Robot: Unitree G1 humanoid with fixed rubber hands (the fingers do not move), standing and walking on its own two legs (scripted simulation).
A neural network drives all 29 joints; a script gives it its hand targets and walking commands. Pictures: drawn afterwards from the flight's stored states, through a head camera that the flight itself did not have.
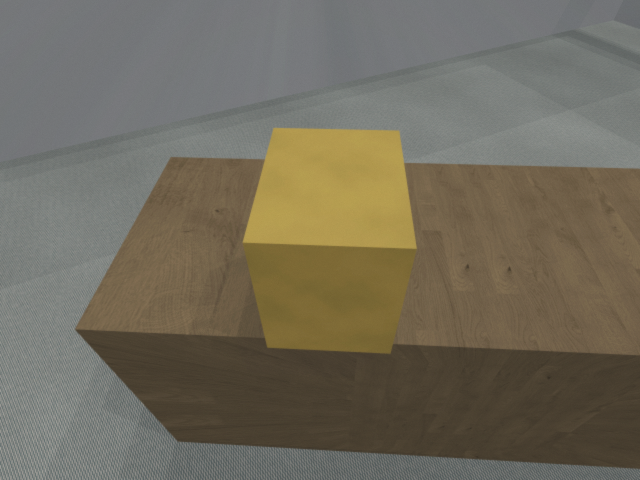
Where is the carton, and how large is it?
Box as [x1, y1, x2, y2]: [243, 128, 416, 353]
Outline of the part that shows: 273,128 243,239 243,246 267,347 390,353 416,249 399,132 396,130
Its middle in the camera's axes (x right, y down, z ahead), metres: +0.02 +0.01 +0.64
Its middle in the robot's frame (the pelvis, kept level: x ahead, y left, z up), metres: +0.48 -0.01 +0.01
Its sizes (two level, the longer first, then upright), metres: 0.258 0.206 0.261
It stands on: a pedestal, 0.65 m high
